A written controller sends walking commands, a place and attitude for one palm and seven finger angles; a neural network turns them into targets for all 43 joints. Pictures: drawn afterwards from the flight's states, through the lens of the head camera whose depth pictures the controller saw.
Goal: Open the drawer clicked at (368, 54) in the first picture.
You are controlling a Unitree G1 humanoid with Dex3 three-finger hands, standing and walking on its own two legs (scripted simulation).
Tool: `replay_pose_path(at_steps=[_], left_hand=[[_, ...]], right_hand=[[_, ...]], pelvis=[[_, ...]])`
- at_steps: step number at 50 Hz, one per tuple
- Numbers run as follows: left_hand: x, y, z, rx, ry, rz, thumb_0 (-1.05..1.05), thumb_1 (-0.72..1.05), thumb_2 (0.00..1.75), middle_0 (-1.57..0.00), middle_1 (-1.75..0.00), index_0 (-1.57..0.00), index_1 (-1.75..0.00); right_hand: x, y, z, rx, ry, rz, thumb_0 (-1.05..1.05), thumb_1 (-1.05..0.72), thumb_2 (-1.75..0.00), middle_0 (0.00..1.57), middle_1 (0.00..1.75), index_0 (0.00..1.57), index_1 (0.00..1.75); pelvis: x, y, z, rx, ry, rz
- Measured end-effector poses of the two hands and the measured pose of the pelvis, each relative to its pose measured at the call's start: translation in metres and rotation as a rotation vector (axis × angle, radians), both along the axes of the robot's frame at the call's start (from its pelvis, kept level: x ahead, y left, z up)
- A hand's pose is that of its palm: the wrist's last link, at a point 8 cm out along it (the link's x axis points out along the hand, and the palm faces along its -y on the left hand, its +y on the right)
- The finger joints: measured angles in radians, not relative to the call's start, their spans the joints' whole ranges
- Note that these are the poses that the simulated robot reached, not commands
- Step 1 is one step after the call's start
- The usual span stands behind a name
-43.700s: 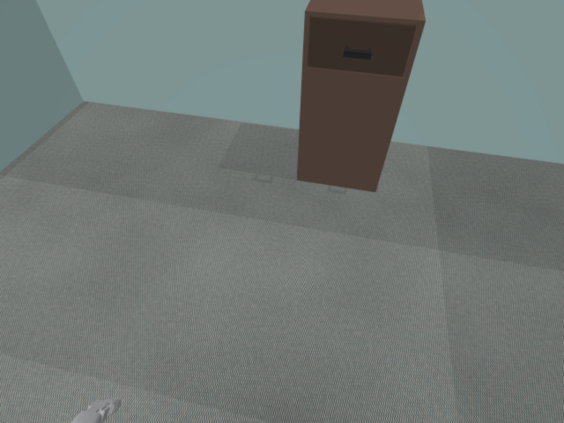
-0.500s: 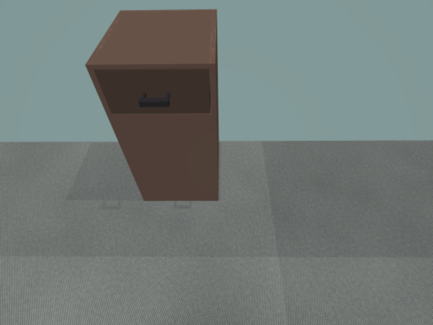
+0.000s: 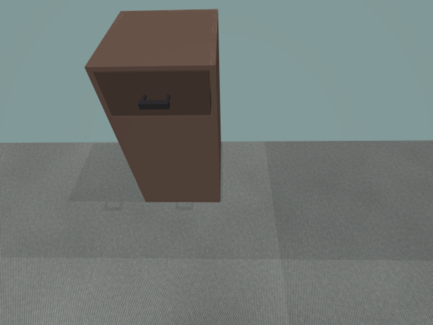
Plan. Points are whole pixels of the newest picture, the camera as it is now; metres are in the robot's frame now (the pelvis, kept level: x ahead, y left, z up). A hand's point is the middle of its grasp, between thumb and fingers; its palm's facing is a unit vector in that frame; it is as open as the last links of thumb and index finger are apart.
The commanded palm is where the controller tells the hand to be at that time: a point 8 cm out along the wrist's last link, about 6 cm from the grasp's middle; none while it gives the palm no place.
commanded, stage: look to check the result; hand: left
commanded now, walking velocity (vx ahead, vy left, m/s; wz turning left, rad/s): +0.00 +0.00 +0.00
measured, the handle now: (155, 100) +0.79 +0.26 -0.07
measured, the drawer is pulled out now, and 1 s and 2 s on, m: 0.00 0.00 0.00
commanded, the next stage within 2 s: take the last steps up to it in 0.04 s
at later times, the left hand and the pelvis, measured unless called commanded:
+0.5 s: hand out of the picture +0.04 +0.21 -0.19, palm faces +0.07 -0.98 -0.19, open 7.4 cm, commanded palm none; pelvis +0.06 +0.02 -0.01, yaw +2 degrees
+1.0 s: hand (148, 274) +0.26 +0.19 -0.19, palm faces +0.11 -0.97 -0.20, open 7.3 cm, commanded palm none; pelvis +0.21 +0.01 -0.02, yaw +5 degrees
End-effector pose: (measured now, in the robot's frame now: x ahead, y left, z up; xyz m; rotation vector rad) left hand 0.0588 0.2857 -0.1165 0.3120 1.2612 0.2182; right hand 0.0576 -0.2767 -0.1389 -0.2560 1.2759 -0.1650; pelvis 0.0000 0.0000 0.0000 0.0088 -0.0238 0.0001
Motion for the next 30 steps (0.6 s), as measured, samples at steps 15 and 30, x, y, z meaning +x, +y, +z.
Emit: replay_pose_path(at_steps=[15,30], left_hand=[[0.014,-0.012,-0.007,-0.026,-0.015,-0.006,0.0,0.9,0.9,-0.2,-0.3,-0.2,-0.3],[-0.016,-0.03,-0.049,-0.197,0.234,0.126,0.0,0.9,0.9,-0.2,-0.3,-0.2,-0.3]], right_hand=[[-0.003,0.0,-0.002,-0.004,0.026,-0.008,0.01,-0.91,-0.9,0.2,0.3,0.2,0.3],[-0.005,0.083,-0.013,0.071,0.16,-0.07,0.01,-0.91,-0.9,0.2,0.3,0.2,0.3]], pelvis=[[0.011,-0.001,-0.002,-0.002,0.002,0.001],[0.084,0.03,-0.016,0.001,0.014,0.023]])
